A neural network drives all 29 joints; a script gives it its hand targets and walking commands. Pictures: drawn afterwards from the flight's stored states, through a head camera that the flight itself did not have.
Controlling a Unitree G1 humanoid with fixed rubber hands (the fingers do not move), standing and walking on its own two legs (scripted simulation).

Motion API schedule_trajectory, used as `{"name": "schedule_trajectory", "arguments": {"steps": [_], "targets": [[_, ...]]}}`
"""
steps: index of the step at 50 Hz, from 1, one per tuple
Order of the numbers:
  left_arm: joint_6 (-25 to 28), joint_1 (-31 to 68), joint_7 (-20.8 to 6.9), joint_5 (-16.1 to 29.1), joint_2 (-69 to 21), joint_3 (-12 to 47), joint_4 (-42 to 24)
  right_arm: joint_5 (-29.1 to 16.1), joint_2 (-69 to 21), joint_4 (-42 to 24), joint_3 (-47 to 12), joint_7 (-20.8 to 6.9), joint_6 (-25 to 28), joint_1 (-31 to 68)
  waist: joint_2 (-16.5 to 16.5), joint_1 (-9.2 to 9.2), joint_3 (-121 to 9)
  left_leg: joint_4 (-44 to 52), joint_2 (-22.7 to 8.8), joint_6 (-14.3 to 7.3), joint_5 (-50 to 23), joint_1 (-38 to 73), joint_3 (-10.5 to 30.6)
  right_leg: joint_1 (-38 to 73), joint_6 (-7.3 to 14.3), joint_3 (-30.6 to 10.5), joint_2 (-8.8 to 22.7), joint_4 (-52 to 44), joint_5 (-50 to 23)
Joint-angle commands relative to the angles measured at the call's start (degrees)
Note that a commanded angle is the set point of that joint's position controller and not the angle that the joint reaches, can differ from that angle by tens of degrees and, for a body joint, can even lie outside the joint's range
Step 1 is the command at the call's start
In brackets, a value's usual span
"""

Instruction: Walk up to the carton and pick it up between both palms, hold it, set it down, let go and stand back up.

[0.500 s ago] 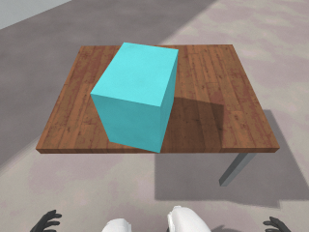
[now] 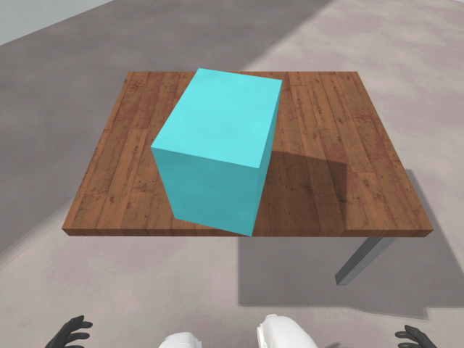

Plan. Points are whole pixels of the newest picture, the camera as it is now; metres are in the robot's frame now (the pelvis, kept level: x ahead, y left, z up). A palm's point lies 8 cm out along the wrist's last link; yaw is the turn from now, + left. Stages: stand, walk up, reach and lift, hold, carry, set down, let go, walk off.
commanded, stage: walk up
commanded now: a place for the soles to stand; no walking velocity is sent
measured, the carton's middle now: (225, 153) +0.52 +0.01 -0.03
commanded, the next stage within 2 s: none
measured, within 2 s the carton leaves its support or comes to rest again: neither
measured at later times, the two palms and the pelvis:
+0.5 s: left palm out of the picture +0.13 +0.31 -0.07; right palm out of the picture +0.09 -0.32 -0.07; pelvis +0.01 +0.00 +0.00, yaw +0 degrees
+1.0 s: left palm out of the picture +0.11 +0.40 -0.07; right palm out of the picture +0.12 -0.24 -0.08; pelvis +0.03 +0.08 +0.00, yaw -1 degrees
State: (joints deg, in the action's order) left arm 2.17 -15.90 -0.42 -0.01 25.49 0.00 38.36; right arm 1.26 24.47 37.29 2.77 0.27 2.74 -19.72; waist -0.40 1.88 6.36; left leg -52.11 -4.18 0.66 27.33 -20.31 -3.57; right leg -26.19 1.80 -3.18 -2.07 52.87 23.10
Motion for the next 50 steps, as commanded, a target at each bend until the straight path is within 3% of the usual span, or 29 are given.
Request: {"name": "schedule_trajectory", "arguments": {"steps": [1,3,4,5,7,10,12,13,15,17,18,19,20,23,25,27,29,30,31,32,33,38,42,45,46,47,48,49,50], "targets": [[1.43,1.81,0.97,-1.13,11.60,-5.06,-0.36,-0.04,17.44,-0.35,5.49,1.10,2.45,2.29,3.07,-1.97,-5.57,17.58,-15.10,-14.11,-17.12,3.36,17.99,-3.13,0.83,0.54,1.56,-3.78,-6.60],[2.30,-1.65,0.92,-1.21,11.47,-5.60,0.63,-0.37,14.36,-1.46,4.24,0.83,1.80,4.36,2.58,-3.16,-9.95,8.36,-7.42,-8.29,-20.39,-1.16,7.05,7.75,3.37,-4.96,2.78,-10.80,-17.53],[2.63,-3.25,0.98,-1.21,13.69,-6.32,1.22,-0.87,12.64,-1.89,4.03,0.88,1.42,3.76,-2.88,-2.65,-10.54,2.38,-3.28,-5.34,-15.83,-6.64,2.67,11.34,5.64,-13.31,6.64,-14.63,-19.10],[2.77,-4.45,1.09,-1.16,14.98,-6.53,1.20,-1.14,10.52,-2.24,3.38,1.13,1.12,3.50,-5.23,-2.85,-10.60,-2.68,0.63,-3.27,-5.90,-10.31,1.57,13.33,9.73,-25.51,12.14,-18.78,-19.69],[2.49,-1.40,1.18,-0.92,16.34,-6.26,0.18,-1.17,11.52,-2.03,3.26,1.45,1.12,2.44,-5.54,-1.53,-9.37,1.35,1.95,-3.64,5.86,-8.41,3.83,10.37,13.12,-31.00,15.01,-20.73,-18.92],[1.80,5.61,1.11,-0.97,11.49,-4.40,-0.29,-0.59,12.40,-0.18,4.05,1.12,2.30,-0.62,-0.80,1.42,-9.49,12.79,-0.69,-5.64,-3.91,6.10,7.69,-2.70,7.14,-18.83,8.38,-14.52,-16.06],[1.45,5.84,0.84,-1.05,9.68,-4.30,-0.77,-0.14,16.65,0.27,5.21,1.28,2.73,-1.52,4.18,1.47,-8.17,19.68,-11.09,-11.26,-8.56,8.19,18.95,-6.36,1.39,-4.35,1.26,-2.94,-17.64],[1.34,4.26,1.11,-1.07,10.10,-4.75,-0.03,-0.20,16.90,-0.01,5.38,1.35,2.58,0.35,3.90,0.13,-8.16,19.39,-14.47,-13.39,-14.09,6.75,19.70,-4.93,0.89,-0.56,1.04,-2.19,-13.22],[1.79,1.38,1.22,-1.18,10.98,-5.13,0.27,-0.38,16.01,-0.86,4.76,1.19,2.23,4.40,3.16,-2.26,-8.28,13.84,-13.01,-12.18,-20.50,1.98,13.86,0.94,2.12,-0.91,2.27,-5.91,-13.08],[2.46,-2.23,1.21,-1.43,12.59,-5.79,0.85,-0.68,13.50,-1.97,3.92,1.06,1.62,6.04,-1.38,-3.60,-10.57,5.50,-5.71,-6.64,-16.23,-5.30,4.36,9.82,5.25,-9.72,5.48,-13.92,-17.33],[2.63,-3.55,1.12,-1.20,14.62,-6.34,1.34,-1.33,11.14,-2.35,3.34,1.25,1.35,5.43,-4.99,-3.03,-11.14,-0.88,-0.70,-4.19,-8.65,-7.52,0.98,11.37,8.25,-20.21,9.95,-18.55,-17.02],[2.54,-3.21,1.23,-1.05,16.27,-6.51,0.65,-1.46,10.92,-2.74,3.18,1.26,0.80,5.10,-6.23,-2.72,-10.84,-0.88,2.78,-2.92,1.97,-9.46,2.57,11.62,11.41,-30.67,13.26,-22.05,-13.18],[2.38,-2.38,1.24,-1.16,17.15,-6.29,1.13,-1.45,11.76,-2.16,3.06,1.41,0.64,4.67,-6.15,-2.55,-8.68,0.14,3.26,-3.56,8.34,-9.06,3.43,9.46,13.56,-33.66,15.42,-23.29,-11.25],[1.56,3.80,1.04,-1.11,12.98,-4.60,-0.26,-0.47,11.75,-0.02,3.83,1.06,1.63,1.38,-4.03,0.26,-6.65,10.79,2.18,-4.73,1.60,3.66,4.83,-3.08,8.89,-24.97,10.82,-21.45,-5.36],[1.25,7.15,0.71,-1.27,10.06,-4.16,-0.84,0.08,15.75,1.24,5.21,1.09,2.33,-1.97,2.61,2.34,-6.40,21.56,-6.55,-8.72,1.08,9.38,17.01,-10.68,2.09,-9.69,2.68,-8.05,-10.60],[1.10,4.76,1.06,-1.20,10.06,-4.77,-0.97,0.22,19.09,0.64,5.81,1.46,2.53,0.19,8.49,-0.03,-4.63,24.73,-18.47,-15.68,-9.88,5.04,25.11,-8.32,0.13,0.27,0.64,1.11,-1.58],[1.73,1.72,0.92,-1.16,11.16,-5.20,-0.28,-0.18,16.68,-0.51,4.91,1.11,2.39,5.38,3.77,-2.92,-5.87,17.34,-15.28,-13.48,-17.15,0.51,16.50,-0.32,1.73,1.21,2.33,-5.66,-3.27],[3.79,-6.95,0.84,-0.65,13.22,-6.48,0.66,1.20,17.06,-3.30,6.16,-0.77,1.36,5.05,10.16,-4.25,-9.14,11.41,-8.43,-11.43,-4.28,-3.80,8.22,8.74,3.31,0.55,0.58,-13.64,6.27],[4.54,-13.57,1.16,-1.17,16.33,-8.25,2.81,1.37,13.42,-4.50,5.15,-1.53,0.70,7.33,1.56,-8.19,-10.30,-2.37,-2.97,-8.28,-0.44,-16.61,3.94,21.32,4.60,-9.89,3.46,-20.14,11.94],[5.17,-18.93,1.50,-1.22,22.59,-10.09,3.40,0.87,9.72,-7.06,4.33,-2.01,0.21,8.13,-12.42,-9.22,-9.57,-19.42,3.86,-4.42,3.63,-30.54,0.71,29.37,10.03,-39.86,16.50,-30.90,14.98],[5.10,-17.38,1.70,-0.81,23.07,-10.39,2.21,0.35,13.19,-6.94,4.59,-1.44,-0.68,8.20,-4.76,-8.34,-8.76,-20.01,3.61,-4.13,8.92,-33.16,7.38,28.30,12.77,-51.07,21.74,-34.17,13.95],[5.17,-6.90,2.51,-0.91,19.79,-8.64,0.94,0.89,15.51,-3.69,6.29,-2.02,-0.74,4.55,-1.65,-2.65,3.37,-13.36,-0.74,-4.58,5.59,-22.47,8.12,8.67,12.09,-39.83,17.70,-33.12,12.91],[4.35,-4.19,1.77,-1.62,21.05,-8.30,-0.07,0.38,14.68,-2.37,6.51,-2.24,-0.68,0.79,-8.83,-1.85,6.97,-5.05,0.39,-4.28,5.00,-11.97,3.86,-3.31,12.64,-33.40,16.00,-33.69,20.44],[3.24,4.04,1.53,-0.94,16.48,-5.94,-1.01,0.31,14.19,2.01,7.38,-1.43,1.06,-11.20,-8.72,5.81,3.69,12.63,3.40,-5.23,-1.36,14.05,3.08,-19.27,7.22,-16.33,9.62,-17.89,8.00],[2.97,2.88,1.67,-0.56,9.65,-4.97,-1.39,1.12,17.82,3.61,8.10,-0.66,1.77,-16.51,8.63,8.03,1.02,27.57,-5.58,-4.51,7.60,16.52,20.19,-22.02,3.25,-7.61,0.70,4.85,4.69],[3.11,0.58,2.03,-0.21,7.66,-3.97,-1.96,1.48,22.37,2.28,8.56,-0.42,1.98,-11.49,13.40,4.88,3.22,37.84,-16.95,-5.33,6.19,13.72,42.17,-26.85,0.42,-0.88,-6.03,14.88,7.42],[2.61,-2.67,2.43,-0.25,11.16,-4.76,-0.67,0.60,22.36,0.99,8.79,-0.26,1.92,-7.17,6.37,2.05,2.42,36.25,-18.27,-5.69,1.75,12.41,42.22,-24.00,0.27,-3.12,-3.58,16.38,6.32],[2.23,-1.33,2.22,-0.09,13.76,-5.32,-0.47,0.03,22.64,0.86,8.70,-0.09,1.77,-6.86,3.60,3.47,2.07,36.45,-18.07,-4.74,1.86,9.24,42.06,-21.97,0.24,-5.88,-1.92,16.95,5.28],[2.43,1.49,2.05,0.02,14.68,-5.83,-0.55,0.30,20.20,0.88,8.12,0.06,1.63,-5.78,5.68,3.33,4.59,36.08,-16.77,-4.45,-1.72,9.50,39.89,-22.39,0.20,-3.97,-0.74,16.80,3.87]]}}
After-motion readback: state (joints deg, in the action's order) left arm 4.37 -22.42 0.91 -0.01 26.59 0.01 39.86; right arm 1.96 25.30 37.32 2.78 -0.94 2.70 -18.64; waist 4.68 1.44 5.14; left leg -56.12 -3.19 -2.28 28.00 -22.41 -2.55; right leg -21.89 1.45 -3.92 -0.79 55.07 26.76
